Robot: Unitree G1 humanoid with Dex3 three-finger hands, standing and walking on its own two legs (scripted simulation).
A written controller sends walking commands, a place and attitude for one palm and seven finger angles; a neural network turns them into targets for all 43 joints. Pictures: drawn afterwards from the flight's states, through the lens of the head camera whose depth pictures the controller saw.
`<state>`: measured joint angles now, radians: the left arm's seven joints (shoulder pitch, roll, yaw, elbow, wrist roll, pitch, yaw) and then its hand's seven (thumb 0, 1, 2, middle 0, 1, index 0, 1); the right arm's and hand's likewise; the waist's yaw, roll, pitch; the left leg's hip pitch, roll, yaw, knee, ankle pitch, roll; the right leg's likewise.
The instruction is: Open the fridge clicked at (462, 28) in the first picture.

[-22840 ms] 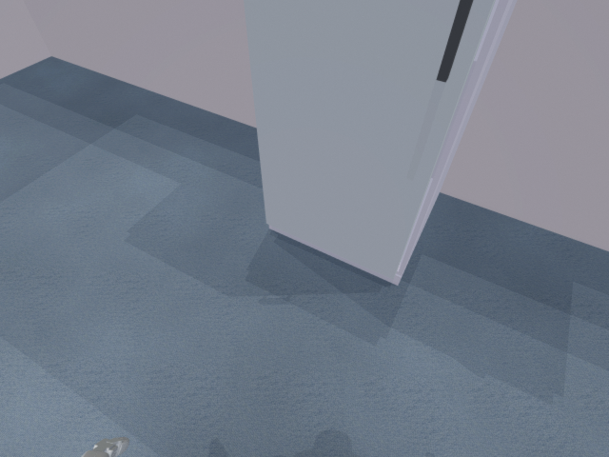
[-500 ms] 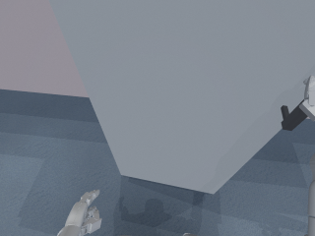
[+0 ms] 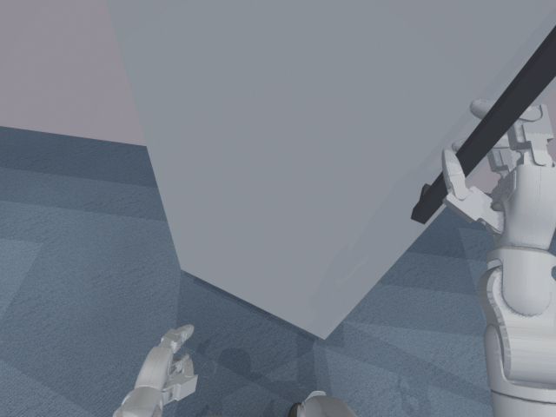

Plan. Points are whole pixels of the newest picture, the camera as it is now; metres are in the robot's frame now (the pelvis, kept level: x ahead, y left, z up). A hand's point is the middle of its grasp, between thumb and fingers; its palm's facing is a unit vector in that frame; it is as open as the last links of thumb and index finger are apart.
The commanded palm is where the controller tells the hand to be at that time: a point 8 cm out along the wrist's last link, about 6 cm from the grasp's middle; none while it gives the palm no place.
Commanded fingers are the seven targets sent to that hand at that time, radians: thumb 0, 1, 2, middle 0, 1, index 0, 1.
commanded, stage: walk backward, drawing the door open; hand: right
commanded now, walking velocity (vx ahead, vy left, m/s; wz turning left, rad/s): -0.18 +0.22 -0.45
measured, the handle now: (478, 134) +0.39 -0.16 +0.24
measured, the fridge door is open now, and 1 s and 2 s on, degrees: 20 56 80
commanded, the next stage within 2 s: stop walking and hold the door back in 1.50 s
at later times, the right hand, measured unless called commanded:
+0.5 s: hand (406, 319) +0.19 -0.06 +0.21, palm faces +0.18 +0.92 -0.35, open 7.8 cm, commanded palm +0.15 -0.11 +0.21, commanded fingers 0.00 -0.90 -0.90 0.45 1.40 0.45 1.40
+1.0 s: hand out of the picture +0.09 +0.09 +0.21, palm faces +0.54 +0.79 -0.29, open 6.8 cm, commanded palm +0.04 +0.06 +0.21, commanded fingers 0.00 -0.90 -0.90 0.45 1.40 0.45 1.40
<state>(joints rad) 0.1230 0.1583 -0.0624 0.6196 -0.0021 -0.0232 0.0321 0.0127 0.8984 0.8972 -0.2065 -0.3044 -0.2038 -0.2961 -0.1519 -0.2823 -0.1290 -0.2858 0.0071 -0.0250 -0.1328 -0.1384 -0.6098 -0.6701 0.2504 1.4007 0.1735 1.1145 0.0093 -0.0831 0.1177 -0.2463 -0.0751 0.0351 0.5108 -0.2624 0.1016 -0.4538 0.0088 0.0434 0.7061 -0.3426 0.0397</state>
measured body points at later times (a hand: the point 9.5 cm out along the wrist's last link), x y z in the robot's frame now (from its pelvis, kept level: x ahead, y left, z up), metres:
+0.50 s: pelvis -0.11 +0.07 +0.00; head -0.05 +0.11 +0.44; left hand +0.10 +0.22 -0.12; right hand +0.17 -0.11 +0.23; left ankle -0.03 +0.12 -0.72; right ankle -0.16 -0.13 -0.73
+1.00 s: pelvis -0.10 +0.32 -0.01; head -0.04 +0.31 +0.44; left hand +0.18 +0.40 -0.11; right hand +0.06 +0.05 +0.22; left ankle +0.01 +0.44 -0.72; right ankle -0.20 +0.12 -0.73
